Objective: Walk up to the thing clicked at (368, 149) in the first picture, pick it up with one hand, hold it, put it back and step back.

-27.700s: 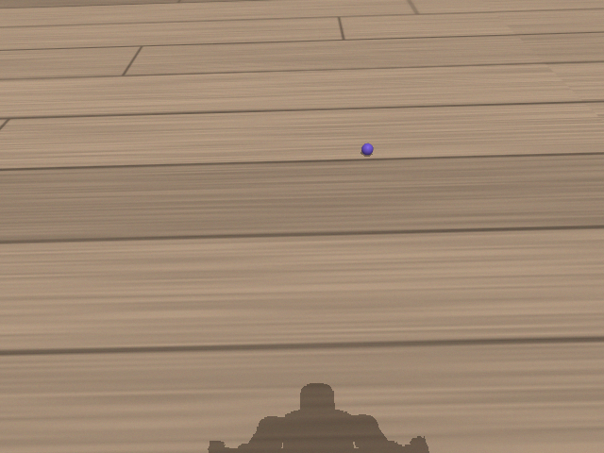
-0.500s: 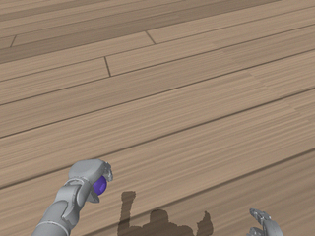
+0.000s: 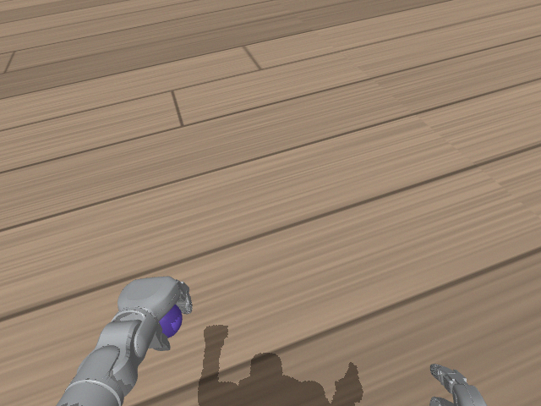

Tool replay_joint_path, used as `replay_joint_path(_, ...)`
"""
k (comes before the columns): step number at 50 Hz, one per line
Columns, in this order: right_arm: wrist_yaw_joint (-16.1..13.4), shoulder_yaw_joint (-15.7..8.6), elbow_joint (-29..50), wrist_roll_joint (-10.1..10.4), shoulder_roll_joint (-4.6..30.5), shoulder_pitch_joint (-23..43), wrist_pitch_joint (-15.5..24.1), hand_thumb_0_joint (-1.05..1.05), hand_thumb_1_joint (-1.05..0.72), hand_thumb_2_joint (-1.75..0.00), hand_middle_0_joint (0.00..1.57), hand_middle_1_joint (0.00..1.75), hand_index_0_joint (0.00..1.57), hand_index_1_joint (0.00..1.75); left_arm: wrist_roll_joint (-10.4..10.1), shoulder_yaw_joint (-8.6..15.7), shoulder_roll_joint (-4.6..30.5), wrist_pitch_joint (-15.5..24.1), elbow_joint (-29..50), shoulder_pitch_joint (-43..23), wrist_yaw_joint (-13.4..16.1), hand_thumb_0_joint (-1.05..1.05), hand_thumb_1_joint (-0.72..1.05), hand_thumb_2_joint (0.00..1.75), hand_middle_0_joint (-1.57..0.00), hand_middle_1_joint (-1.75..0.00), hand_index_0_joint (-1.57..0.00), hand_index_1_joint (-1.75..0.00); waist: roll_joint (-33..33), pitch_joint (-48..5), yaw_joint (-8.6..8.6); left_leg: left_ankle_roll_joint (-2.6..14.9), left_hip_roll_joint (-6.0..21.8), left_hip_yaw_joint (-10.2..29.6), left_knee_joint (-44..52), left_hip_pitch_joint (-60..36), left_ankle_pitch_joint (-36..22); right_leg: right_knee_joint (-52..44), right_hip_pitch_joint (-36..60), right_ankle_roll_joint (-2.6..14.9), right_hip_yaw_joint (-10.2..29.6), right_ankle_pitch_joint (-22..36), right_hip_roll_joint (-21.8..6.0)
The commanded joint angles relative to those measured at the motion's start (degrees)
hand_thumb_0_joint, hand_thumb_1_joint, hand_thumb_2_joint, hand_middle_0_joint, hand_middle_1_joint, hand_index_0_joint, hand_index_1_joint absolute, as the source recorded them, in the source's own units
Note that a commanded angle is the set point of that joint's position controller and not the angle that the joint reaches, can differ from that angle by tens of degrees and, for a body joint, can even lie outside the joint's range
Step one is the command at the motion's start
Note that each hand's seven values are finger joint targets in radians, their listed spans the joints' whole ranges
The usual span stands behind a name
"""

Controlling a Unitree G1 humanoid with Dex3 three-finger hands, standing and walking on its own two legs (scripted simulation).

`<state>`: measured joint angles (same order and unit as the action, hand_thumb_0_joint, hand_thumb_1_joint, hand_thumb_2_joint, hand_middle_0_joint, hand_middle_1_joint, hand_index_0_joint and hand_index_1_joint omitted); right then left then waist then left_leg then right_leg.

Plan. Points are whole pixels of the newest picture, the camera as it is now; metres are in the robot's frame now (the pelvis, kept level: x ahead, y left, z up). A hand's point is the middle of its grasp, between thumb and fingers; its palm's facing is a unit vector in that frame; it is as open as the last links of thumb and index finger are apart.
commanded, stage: crouch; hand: left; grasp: from above
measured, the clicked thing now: (163, 319) +0.30 +0.22 -0.07
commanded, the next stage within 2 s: lower in 1.92 s
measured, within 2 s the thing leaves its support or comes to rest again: neither
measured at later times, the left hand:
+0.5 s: hand (201, 330) +0.36 +0.20 -0.26, palm faces -0.41 +0.05 -0.91, open 7.7 cm
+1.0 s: hand (225, 340) +0.41 +0.19 -0.47, palm faces -0.43 +0.00 -0.90, open 7.7 cm
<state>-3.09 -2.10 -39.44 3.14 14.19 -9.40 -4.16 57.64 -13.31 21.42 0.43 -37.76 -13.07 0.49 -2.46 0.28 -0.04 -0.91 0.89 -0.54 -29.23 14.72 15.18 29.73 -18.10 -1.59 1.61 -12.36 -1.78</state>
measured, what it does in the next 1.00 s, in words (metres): lowers itself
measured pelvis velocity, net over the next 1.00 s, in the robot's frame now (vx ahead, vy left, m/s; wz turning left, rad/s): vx -0.07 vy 0.00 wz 0.01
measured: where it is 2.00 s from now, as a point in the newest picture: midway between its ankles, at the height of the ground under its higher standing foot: outside the picture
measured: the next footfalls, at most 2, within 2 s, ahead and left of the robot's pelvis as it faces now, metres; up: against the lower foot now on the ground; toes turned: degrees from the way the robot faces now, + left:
none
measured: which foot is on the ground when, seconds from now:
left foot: down 0.00-1.00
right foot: down 0.00-1.00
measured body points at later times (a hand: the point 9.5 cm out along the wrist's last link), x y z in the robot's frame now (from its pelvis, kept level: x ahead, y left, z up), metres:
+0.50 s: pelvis -0.04 +0.01 -0.15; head +0.10 +0.02 +0.28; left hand +0.37 +0.20 -0.21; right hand +0.02 -0.28 -0.27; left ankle +0.00 +0.13 -0.73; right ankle +0.04 -0.14 -0.73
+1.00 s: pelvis -0.07 +0.00 -0.32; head +0.16 +0.03 +0.07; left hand +0.43 +0.18 -0.42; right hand -0.01 -0.27 -0.44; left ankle +0.00 +0.13 -0.74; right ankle +0.03 -0.14 -0.74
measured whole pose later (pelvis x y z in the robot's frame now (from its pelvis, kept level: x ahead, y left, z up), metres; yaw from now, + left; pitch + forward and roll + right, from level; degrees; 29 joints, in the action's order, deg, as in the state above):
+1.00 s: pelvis -0.07 +0.00 -0.32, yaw +1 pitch +38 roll -3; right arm 2.2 -1.1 -41.5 -5.5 13.4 -9.8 2.4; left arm 68.5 -3.0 25.9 1.5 -78.3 -54.9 22.1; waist -2.5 -9.8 13.6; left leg -1.6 -1.4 4.7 -116.1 114.2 40.0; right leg 111.9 -115.1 -2.4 0.3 -34.8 -2.0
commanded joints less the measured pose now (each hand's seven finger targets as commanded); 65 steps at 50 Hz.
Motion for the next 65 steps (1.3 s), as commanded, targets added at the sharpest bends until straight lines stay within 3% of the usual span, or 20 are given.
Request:
replay_joint_path(1,-0.1,-2.4,6.4,-0.3,7.0,3.5,2.1,0.00,-0.90,-0.90,0.20,0.30,0.20,0.30,1.2,5.1,9.4,1.1,6.1,-18.2,6.1,0.00,0.74,0.53,-1.07,-0.55,-1.12,-0.51,4.2,-11.7,1.05,1.23,-2.2,-1.3,2.0,-0.7,-8.6,-3.1,1.4,1.69,-1.9,5.0,2.4)
replay_joint_path(6,0.7,-3.3,3.7,-1.3,7.6,0.7,2.3,0.00,-0.90,-0.90,0.20,0.30,0.20,0.30,4.4,3.9,7.7,1.5,-2.3,-26.6,12.6,0.00,0.69,0.55,-1.05,-0.54,-1.09,-0.51,3.9,-13.6,3.72,0.84,-2.1,-1.0,-5.3,5.8,-5.5,2.6,-7.1,1.75,-2.2,2.5,2.4)
replay_joint_path(10,1.5,-4.5,1.3,-2.5,8.1,-2.8,3.2,0.00,-0.91,-0.90,0.20,0.30,0.20,0.30,6.8,3.5,5.5,2.0,-9.4,-30.9,17.6,0.00,0.71,0.56,-1.06,-0.56,-1.10,-0.53,1.2,-20.3,4.83,0.52,-1.7,-1.0,-17.4,15.2,-5.2,14.0,-17.7,2.32,-1.8,3.1,2.4)
replay_joint_path(12,1.8,-4.9,0.9,-3.2,8.4,-4.2,3.6,0.00,-0.91,-0.90,0.20,0.30,0.20,0.30,8.2,2.9,4.3,2.4,-11.5,-36.3,19.8,0.00,0.70,0.53,-1.05,-0.56,-1.09,-0.52,0.7,-24.2,5.95,0.47,-1.4,-0.7,-23.4,21.1,-3.9,20.1,-23.8,2.68,-1.9,2.6,2.5)
replay_joint_path(14,2.0,-5.1,0.9,-3.5,8.7,-5.6,3.8,0.00,-0.91,-0.90,0.20,0.30,0.20,0.30,10.0,4.6,6.4,1.8,-15.9,-37.5,21.9,0.00,0.72,0.46,-1.03,-0.56,-1.09,-0.50,-0.8,-27.6,5.74,0.51,-1.5,-0.8,-28.4,27.3,-2.5,25.0,-27.6,2.82,-2.0,1.3,2.4)
replay_joint_path(19,1.8,-5.5,0.5,-4.4,9.2,-7.7,4.6,0.00,-0.90,-0.90,0.20,0.30,0.20,0.30,9.8,6.0,7.5,-0.6,-24.4,-41.6,24.5,0.00,0.74,0.46,-1.03,-0.57,-1.10,-0.50,-0.5,-33.1,6.74,0.73,-1.8,-0.2,-37.5,41.6,1.7,35.0,-37.0,2.90,-2.9,-2.1,2.6)
replay_joint_path(24,1.4,-5.9,1.2,-5.1,9.5,-8.9,5.4,0.00,-0.90,-0.90,0.20,0.30,0.20,0.30,7.8,7.3,9.1,-2.3,-23.1,-48.1,24.4,0.00,0.77,0.54,-1.07,-0.58,-1.13,-0.53,-3.4,-43.6,7.29,0.62,-1.5,1.0,-44.5,47.9,7.1,43.5,-43.8,3.32,-3.2,-6.8,2.3)
replay_joint_path(27,1.3,-5.6,0.9,-5.5,9.5,-9.2,5.8,0.00,-0.90,-0.90,0.20,0.30,0.20,0.30,7.7,8.5,11.2,-2.7,-23.9,-52.0,24.0,0.00,0.76,0.55,-1.06,-0.59,-1.12,-0.53,-3.3,-44.6,8.60,0.93,-1.6,1.5,-48.2,53.6,9.7,47.9,-48.0,3.37,-3.4,-8.9,2.3)
replay_joint_path(33,1.6,-4.9,0.4,-6.1,9.4,-10.3,6.4,0.00,-0.90,-0.90,0.20,0.30,0.20,0.30,7.0,9.3,11.7,-2.0,-27.1,-56.5,22.6,0.00,0.77,0.54,-1.09,-0.56,-1.14,-0.51,-3.0,-45.9,11.46,1.61,-2.0,1.6,-57.0,63.0,13.0,55.5,-57.1,3.61,-4.0,-12.4,2.0)
replay_joint_path(35,1.9,-4.5,0.0,-6.5,9.6,-10.8,6.6,0.00,-0.90,-0.90,0.20,0.30,0.20,0.30,7.4,9.1,11.4,-1.5,-30.8,-56.4,22.3,0.00,0.78,0.57,-1.09,-0.58,-1.14,-0.53,-1.7,-43.6,12.63,1.96,-2.2,1.7,-59.6,67.6,15.1,57.5,-60.5,3.49,-4.3,-14.4,2.0)
replay_joint_path(38,2.5,-4.2,0.0,-6.8,10.0,-10.9,7.0,0.00,-0.90,-0.90,0.20,0.30,0.20,0.30,7.9,9.9,13.6,-0.2,-30.0,-60.5,22.3,0.00,0.79,0.56,-1.09,-0.56,-1.14,-0.51,-4.1,-45.2,12.98,1.71,-2.3,2.6,-62.3,69.6,17.6,61.1,-66.3,3.64,-4.6,-17.3,1.7)
replay_joint_path(44,3.9,-3.0,-0.8,-8.0,10.9,-12.7,7.5,0.00,-0.90,-0.90,0.20,0.30,0.20,0.30,10.7,11.3,15.8,1.1,-29.6,-64.9,23.8,0.00,0.82,0.62,-1.13,-0.58,-1.16,-0.54,-9.2,-51.0,14.72,1.33,-2.5,1.5,-70.2,71.8,10.8,68.2,-70.6,3.60,-5.1,-10.8,1.1)
replay_joint_path(47,4.5,-2.9,-0.6,-8.4,11.1,-12.7,7.2,0.00,-0.90,-0.90,0.20,0.30,0.20,0.30,11.2,12.3,17.6,0.7,-29.6,-67.0,24.6,0.00,0.79,0.62,-1.10,-0.58,-1.14,-0.54,-12.3,-53.0,14.70,1.10,-2.6,1.3,-71.9,71.6,10.9,70.7,-72.8,3.79,-5.6,-11.2,1.2)
replay_joint_path(50,5.2,-2.8,-0.8,-9.0,11.2,-12.5,7.3,0.00,-0.90,-0.90,0.20,0.30,0.20,0.30,10.9,12.0,16.1,-0.1,-33.0,-66.5,24.5,0.00,0.81,0.64,-1.11,-0.59,-1.15,-0.55,-12.2,-51.2,15.90,1.13,-2.6,1.4,-73.9,72.9,11.2,72.5,-75.4,3.80,-6.0,-11.4,1.0)
replay_joint_path(51,5.4,-2.8,-0.9,-9.1,11.4,-12.6,7.3,0.00,-0.90,-0.90,0.20,0.30,0.20,0.30,10.3,12.2,16.5,0.1,-30.7,-69.5,24.4,0.00,0.80,0.65,-1.11,-0.59,-1.15,-0.55,-13.0,-51.8,16.27,1.39,-2.6,1.0,-75.3,73.8,11.0,72.8,-75.3,3.66,-5.8,-10.8,1.0)
replay_joint_path(57,6.0,-2.9,-0.8,-9.2,11.5,-12.1,6.8,0.00,-0.91,-0.90,0.20,0.30,0.20,0.30,9.3,11.8,17.2,0.1,-32.2,-69.2,22.6,0.00,0.74,0.69,-1.11,-0.56,-1.12,-0.56,-11.6,-52.8,16.75,1.77,-2.8,0.6,-78.9,77.5,12.0,75.9,-76.0,3.55,-6.2,-11.3,1.5)
replay_joint_path(58,6.1,-2.6,-0.8,-9.4,11.4,-12.5,6.8,0.00,-0.91,-0.90,0.20,0.30,0.20,0.30,9.2,11.5,16.9,0.4,-32.6,-69.4,22.3,0.00,0.76,0.71,-1.12,-0.59,-1.13,-0.58,-10.7,-51.6,17.73,2.16,-2.8,0.2,-80.3,79.5,12.0,75.8,-74.9,3.11,-5.9,-10.3,1.5)
replay_joint_path(59,6.1,-2.6,-0.9,-9.3,11.8,-12.8,6.8,0.00,-0.91,-0.90,0.20,0.30,0.20,0.30,9.0,12.3,18.8,0.8,-31.3,-70.7,22.2,0.00,0.74,0.69,-1.09,-0.60,-1.11,-0.58,-10.0,-52.3,17.42,2.40,-2.9,0.1,-81.0,80.9,11.9,76.0,-74.4,2.95,-5.7,-9.9,1.4)
replay_joint_path(61,6.3,-2.2,-0.9,-9.5,11.6,-13.0,6.5,0.00,-0.91,-0.90,0.20,0.30,0.20,0.30,9.3,12.1,18.9,1.2,-34.1,-68.8,21.7,0.00,0.74,0.71,-1.10,-0.60,-1.11,-0.58,-7.8,-50.5,17.89,2.71,-2.9,0.1,-82.6,83.6,11.7,77.0,-74.0,2.64,-5.5,-9.0,1.5)
replay_joint_path(65,6.9,-2.1,-0.9,-9.5,12.3,-13.7,6.4,0.00,-0.91,-0.90,0.20,0.30,0.20,0.30,10.1,12.6,20.0,2.5,-33.0,-70.4,21.8,0.00,0.70,0.66,-1.07,-0.58,-1.09,-0.56,-10.8,-51.3,17.41,2.23,-2.7,0.4,-83.5,83.3,10.2,79.3,-76.6,3.16,-6.0,-8.5,1.6)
